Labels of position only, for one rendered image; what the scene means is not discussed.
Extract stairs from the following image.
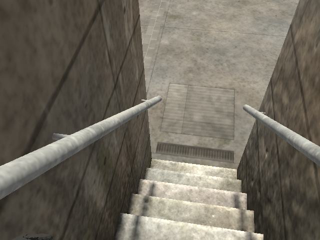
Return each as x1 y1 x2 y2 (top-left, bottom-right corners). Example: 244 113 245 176
113 158 264 240

